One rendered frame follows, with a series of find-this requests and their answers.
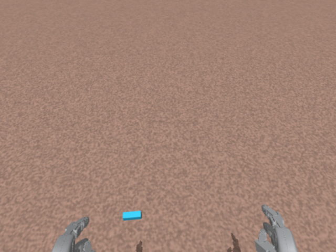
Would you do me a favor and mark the small box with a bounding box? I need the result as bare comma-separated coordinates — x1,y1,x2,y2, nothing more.
123,211,141,221

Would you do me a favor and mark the left robot hand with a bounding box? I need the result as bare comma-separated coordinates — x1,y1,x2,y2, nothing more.
51,217,95,252

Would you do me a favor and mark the right robot hand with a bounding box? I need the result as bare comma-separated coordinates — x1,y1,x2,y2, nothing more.
255,204,298,252

